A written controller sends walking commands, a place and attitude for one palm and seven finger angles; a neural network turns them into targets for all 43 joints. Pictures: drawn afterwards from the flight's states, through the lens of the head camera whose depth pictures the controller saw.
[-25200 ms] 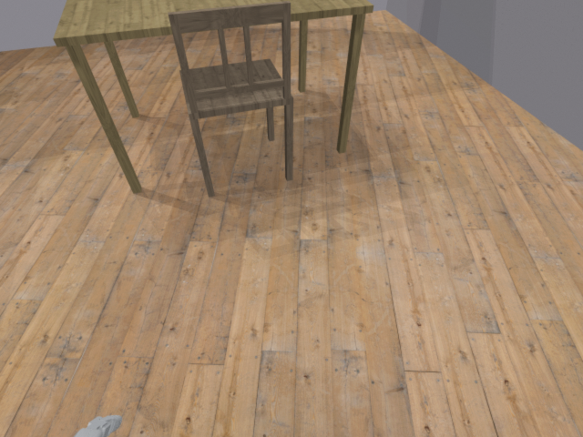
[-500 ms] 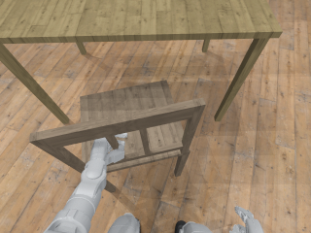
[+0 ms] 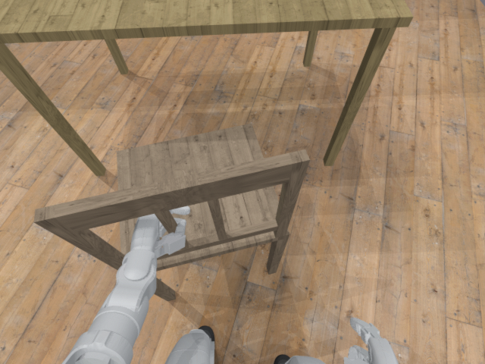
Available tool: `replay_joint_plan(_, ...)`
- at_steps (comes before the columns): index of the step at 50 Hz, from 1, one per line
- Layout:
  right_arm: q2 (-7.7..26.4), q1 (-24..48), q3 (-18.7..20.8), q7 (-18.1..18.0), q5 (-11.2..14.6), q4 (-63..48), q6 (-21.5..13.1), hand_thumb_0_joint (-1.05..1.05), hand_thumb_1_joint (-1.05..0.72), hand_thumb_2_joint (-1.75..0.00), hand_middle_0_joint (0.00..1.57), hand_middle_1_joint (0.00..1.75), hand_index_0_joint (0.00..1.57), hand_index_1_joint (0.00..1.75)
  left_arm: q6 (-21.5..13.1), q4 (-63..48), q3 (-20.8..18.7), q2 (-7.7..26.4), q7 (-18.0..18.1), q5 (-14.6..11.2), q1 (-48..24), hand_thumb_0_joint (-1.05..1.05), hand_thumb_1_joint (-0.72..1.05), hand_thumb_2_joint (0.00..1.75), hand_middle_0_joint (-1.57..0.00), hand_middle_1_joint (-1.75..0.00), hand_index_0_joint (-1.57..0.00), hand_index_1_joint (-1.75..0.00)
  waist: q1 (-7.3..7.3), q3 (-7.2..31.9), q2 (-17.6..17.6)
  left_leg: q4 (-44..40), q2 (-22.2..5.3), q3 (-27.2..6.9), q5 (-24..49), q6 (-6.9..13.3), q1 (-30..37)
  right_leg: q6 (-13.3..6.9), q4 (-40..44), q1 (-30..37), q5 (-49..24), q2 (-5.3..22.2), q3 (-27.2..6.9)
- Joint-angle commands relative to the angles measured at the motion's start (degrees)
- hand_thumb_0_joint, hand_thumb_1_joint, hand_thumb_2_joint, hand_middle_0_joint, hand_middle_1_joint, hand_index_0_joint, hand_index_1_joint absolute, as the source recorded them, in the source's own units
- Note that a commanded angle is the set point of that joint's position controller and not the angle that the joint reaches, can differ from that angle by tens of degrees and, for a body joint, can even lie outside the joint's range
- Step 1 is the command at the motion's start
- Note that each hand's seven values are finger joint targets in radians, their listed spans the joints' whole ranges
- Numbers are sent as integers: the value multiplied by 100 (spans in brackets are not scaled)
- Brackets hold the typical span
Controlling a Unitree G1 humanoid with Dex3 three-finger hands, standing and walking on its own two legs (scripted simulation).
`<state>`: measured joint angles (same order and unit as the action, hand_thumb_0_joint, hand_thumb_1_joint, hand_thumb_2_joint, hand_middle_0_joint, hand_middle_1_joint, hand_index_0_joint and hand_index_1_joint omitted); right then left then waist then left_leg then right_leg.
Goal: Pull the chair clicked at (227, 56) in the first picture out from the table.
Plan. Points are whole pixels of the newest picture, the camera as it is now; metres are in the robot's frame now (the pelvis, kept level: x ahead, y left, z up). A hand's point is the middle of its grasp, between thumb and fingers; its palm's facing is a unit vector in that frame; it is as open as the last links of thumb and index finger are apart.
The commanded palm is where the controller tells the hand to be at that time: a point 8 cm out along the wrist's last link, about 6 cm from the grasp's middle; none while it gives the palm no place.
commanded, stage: step backward, pulling the chair out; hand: left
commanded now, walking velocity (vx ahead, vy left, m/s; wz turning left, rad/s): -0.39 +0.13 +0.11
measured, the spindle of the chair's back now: (173, 229) +0.35 +0.17 -0.10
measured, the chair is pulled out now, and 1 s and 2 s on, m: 0.41 0.62 0.62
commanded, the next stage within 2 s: stop walking, hand still on the chair in 0.28 s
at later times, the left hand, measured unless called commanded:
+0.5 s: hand (179, 321) +0.18 +0.12 -0.06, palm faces -0.01 -0.99 -0.15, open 5.0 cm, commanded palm +0.16 +0.17 -0.05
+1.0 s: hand out of the picture +0.11 +0.13 -0.06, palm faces -0.01 -0.99 -0.16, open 5.3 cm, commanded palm +0.10 +0.18 -0.05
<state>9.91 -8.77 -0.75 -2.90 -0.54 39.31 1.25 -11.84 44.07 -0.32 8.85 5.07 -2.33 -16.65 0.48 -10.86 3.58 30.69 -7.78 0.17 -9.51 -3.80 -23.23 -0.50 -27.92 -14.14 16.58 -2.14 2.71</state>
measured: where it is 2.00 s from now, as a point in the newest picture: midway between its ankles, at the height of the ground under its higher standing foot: outside the picture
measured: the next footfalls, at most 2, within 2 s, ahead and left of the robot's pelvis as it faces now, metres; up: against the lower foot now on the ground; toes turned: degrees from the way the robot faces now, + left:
left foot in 0.34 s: -0.12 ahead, +0.14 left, +0.00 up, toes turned +4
right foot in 0.50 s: -0.06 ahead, -0.12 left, +0.00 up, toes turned +1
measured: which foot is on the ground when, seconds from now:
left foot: down 0.00-0.04, up 0.06-0.32, down 0.34-1.00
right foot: down 0.00-0.36, up 0.38-0.48, down 0.50-1.00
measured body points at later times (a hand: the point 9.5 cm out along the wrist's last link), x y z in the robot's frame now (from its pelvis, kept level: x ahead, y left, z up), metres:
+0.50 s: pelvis -0.12 +0.00 +0.00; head -0.06 +0.00 +0.45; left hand +0.17 +0.17 -0.05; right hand +0.01 -0.24 -0.12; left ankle -0.16 +0.14 -0.73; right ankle -0.10 -0.12 -0.73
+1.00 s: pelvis -0.13 +0.01 +0.01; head -0.12 -0.01 +0.46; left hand +0.11 +0.18 -0.05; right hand +0.00 -0.26 -0.10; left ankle -0.16 +0.14 -0.73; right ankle -0.10 -0.12 -0.73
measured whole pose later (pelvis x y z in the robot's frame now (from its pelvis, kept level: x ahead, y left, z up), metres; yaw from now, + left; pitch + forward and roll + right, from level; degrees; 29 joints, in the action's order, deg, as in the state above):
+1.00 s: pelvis -0.13 +0.01 +0.01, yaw +2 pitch -1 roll +0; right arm 15.0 -13.5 0.2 -6.4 1.2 40.2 0.0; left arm -7.0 41.4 5.1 5.5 4.7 -0.6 -1.8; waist 1.9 -1.3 1.7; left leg 25.6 -1.9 1.1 -15.7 -1.2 -8.7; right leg 1.0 -25.6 -12.8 11.6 1.6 1.1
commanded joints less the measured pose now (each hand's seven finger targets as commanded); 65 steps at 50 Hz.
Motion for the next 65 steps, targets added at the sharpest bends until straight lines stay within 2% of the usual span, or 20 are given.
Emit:
replay_joint_plan(1,985,-382,469,-229,124,-413,-123,0,-90,-90,20,30,20,30,-433,-678,-248,1077,17,298,-1330,0,90,90,-50,-145,-50,-145,348,3129,-917,766,-20,135,1586,289,1480,-78,591,1178,-4456,1051,-584)
replay_joint_plan(2,983,-86,459,-299,186,-532,-152,0,-90,-90,20,30,20,30,-443,-637,-362,1200,16,277,-1368,0,90,90,-50,-145,-50,-145,254,3055,-1748,1459,419,154,-806,175,546,-188,396,1466,-5692,1604,-909)
replay_joint_plan(3,973,270,392,-319,194,-616,-177,0,-90,-90,20,30,20,30,-389,-501,-379,1144,-11,290,-1257,0,90,90,-50,-145,-50,-145,63,2916,-1755,2191,646,-239,-1617,223,47,-222,339,1312,-5782,1953,-1016)
replay_joint_plan(4,911,459,306,-304,182,-627,-188,0,-90,-90,20,30,20,30,-365,-463,-344,1024,-22,277,-1255,0,90,90,-50,-145,-50,-145,-4,2772,-1452,2597,662,-534,-1645,233,-117,-248,352,1064,-5160,2110,-1004)
replay_joint_plan(6,859,454,233,-303,117,-514,-207,0,-90,-90,20,30,20,30,-270,-459,-424,1062,45,255,-994,0,90,90,-50,-145,-50,-145,-32,2652,-605,2505,633,-711,-1715,150,-238,-722,290,1086,-4467,2285,-1072)
replay_joint_plan(12,1041,-47,222,-377,217,-505,-176,0,-90,-90,20,30,20,30,43,-241,-126,664,106,106,-925,0,90,90,-50,-145,-50,-145,12,2669,-1406,889,661,-421,-1641,193,323,-656,414,1263,-3598,2030,-961)
replay_joint_plan(14,1081,-231,214,-422,215,-500,-173,0,-90,-90,20,30,20,30,79,-326,96,482,79,67,-1035,0,90,90,-50,-145,-50,-145,97,2692,-1268,-224,509,-236,-1027,242,770,-503,342,1179,-3036,1839,-823)
replay_joint_plan(15,1137,-263,242,-464,227,-478,-170,0,-90,-90,20,30,20,30,107,-355,211,492,80,33,-1075,0,90,90,-50,-145,-50,-145,141,2542,-967,-849,360,-193,-328,293,1181,-354,225,948,-2618,1642,-723)
replay_joint_plan(17,1346,-255,305,-447,155,-649,-133,0,-90,-90,20,30,20,30,91,-639,393,277,39,39,-1232,0,90,90,-50,-145,-50,-145,76,2419,406,-1310,-605,-1038,1723,737,1424,122,-527,368,-1626,752,-165)
replay_joint_plan(19,1083,-174,263,-321,62,-717,-88,0,-90,-90,20,30,20,30,26,-988,538,79,-47,79,-1673,0,90,90,-50,-145,-50,-145,129,2486,1193,-869,-962,-1093,3365,989,1795,84,-1096,-67,-547,545,-94)
replay_joint_plan(20,951,-5,214,-299,5,-786,-135,0,-90,-90,20,30,20,30,-64,-2233,458,345,-60,82,-2550,0,90,90,-50,-145,-50,-145,118,2593,1635,-969,-1020,-1212,3393,1069,1852,59,-1289,-94,444,555,-145)
replay_joint_plan(22,989,-192,249,-247,99,-778,-190,0,-90,-90,20,30,20,30,62,-1720,408,190,13,131,-1940,0,90,90,-50,-145,-50,-145,39,2282,1028,-699,-869,-965,2741,1018,1771,-7,-670,106,472,462,-138)
replay_joint_plan(25,1117,-485,294,-202,229,-762,-238,0,-90,-90,20,30,20,30,257,-1435,413,249,-37,104,-1254,0,90,90,-50,-145,-50,-145,155,2519,-403,-202,-174,-410,1705,549,1779,-22,627,1210,-1856,642,-341)
replay_joint_plan(27,1000,-258,207,-233,187,-737,-324,0,-90,-90,20,30,20,30,230,-1304,434,298,-58,192,-1181,0,90,90,-50,-145,-50,-145,172,2241,-88,-597,49,-291,485,453,1465,-41,626,911,-1514,821,-340)
replay_joint_plan(29,1021,-248,228,-274,216,-700,-300,0,-90,-90,20,30,20,30,285,-1342,106,610,22,133,-1019,0,90,90,-50,-145,-50,-145,137,2569,-522,-571,130,-149,339,441,1520,-83,497,1167,-1442,815,-556)
replay_joint_plan(32,915,-157,147,-296,187,-678,-322,0,-90,-90,20,30,20,30,296,-1243,140,592,34,139,-789,0,90,90,-50,-145,-50,-145,103,2247,-403,-705,288,-54,-539,501,1468,-24,851,695,-225,874,-690)
replay_joint_plan(34,868,-122,131,-317,190,-665,-319,0,-90,-90,20,30,20,30,295,-1177,73,653,60,140,-680,0,90,90,-50,-145,-50,-145,83,1985,-773,-676,384,-30,-970,535,1337,-28,1173,459,688,971,-879)
replay_joint_plan(38,840,-103,128,-358,166,-630,-304,0,-90,-90,20,30,20,30,287,-997,45,633,73,147,-381,0,90,90,-50,-145,-50,-145,43,1646,-907,-552,528,7,-1108,556,1284,-61,1520,103,1405,1126,-1091)
replay_joint_plan(52,958,-22,177,-380,137,-716,-386,0,-90,-90,20,30,20,30,169,-1512,406,278,16,194,475,0,90,90,-50,-145,-50,-145,26,2052,-280,-850,87,-295,1474,502,1714,-48,282,663,-2185,809,-425)
replay_joint_plan(65,896,11,114,-361,116,-744,-319,0,-90,-90,20,30,20,30,262,-1744,548,226,40,196,509,0,90,90,-50,-145,-50,-145,55,1960,-285,-960,146,-266,875,482,1601,-38,523,627,-1767,839,-435)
